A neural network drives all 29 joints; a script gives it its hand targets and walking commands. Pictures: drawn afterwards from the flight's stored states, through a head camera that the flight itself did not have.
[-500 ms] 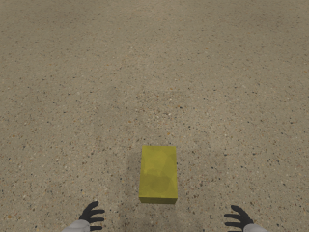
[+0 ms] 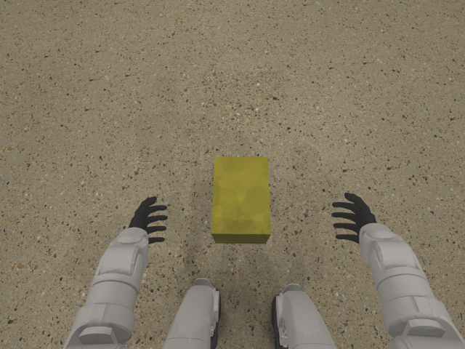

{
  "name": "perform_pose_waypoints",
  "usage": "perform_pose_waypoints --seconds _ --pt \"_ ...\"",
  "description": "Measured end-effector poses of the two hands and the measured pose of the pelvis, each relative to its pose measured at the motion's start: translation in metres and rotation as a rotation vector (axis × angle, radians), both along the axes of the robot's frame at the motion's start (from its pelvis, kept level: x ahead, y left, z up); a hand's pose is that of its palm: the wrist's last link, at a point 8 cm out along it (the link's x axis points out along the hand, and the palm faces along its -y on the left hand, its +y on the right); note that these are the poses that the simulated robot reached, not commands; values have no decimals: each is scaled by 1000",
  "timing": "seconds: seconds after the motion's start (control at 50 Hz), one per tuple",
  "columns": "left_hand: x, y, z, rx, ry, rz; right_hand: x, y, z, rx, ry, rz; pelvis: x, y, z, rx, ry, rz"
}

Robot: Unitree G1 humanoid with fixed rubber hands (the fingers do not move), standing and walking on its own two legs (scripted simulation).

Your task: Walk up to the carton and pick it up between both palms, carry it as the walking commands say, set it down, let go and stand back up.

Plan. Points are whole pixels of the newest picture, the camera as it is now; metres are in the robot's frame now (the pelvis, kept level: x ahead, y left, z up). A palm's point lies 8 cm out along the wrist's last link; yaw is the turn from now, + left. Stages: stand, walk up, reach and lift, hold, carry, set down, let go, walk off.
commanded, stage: reach and lift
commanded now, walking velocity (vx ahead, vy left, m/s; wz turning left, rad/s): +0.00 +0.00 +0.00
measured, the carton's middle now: (240, 201) +0.53 +0.02 -0.60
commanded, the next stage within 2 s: none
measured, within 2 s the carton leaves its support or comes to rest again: neither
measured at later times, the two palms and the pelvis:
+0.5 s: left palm (154, 168) +0.46 +0.21 -0.13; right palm (334, 169) +0.46 -0.18 -0.13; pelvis +0.02 +0.00 -0.03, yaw +0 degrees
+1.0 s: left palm (165, 150) +0.52 +0.21 -0.17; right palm (319, 151) +0.52 -0.16 -0.17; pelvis +0.01 +0.00 -0.05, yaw -1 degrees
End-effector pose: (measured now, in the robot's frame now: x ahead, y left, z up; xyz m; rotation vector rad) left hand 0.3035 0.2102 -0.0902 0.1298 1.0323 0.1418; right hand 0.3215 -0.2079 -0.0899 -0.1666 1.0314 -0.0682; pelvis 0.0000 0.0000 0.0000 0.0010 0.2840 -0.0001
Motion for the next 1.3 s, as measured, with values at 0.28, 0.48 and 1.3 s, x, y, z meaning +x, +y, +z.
perform_pose_waypoints --seconds 0.28,0.48,1.3 --pt "84 -4 -25 -16 -149 1 75 22 -25 20 -154 -43 5 -2 -16 -9 190 7" --pt "146 4 -38 -22 -284 -1 133 28 -35 27 -295 -59 17 0 -27 -15 334 1" --pt "214 -1 -182 -35 -388 18 201 47 -180 50 -394 -74 -2 -2 -145 -19 589 -8"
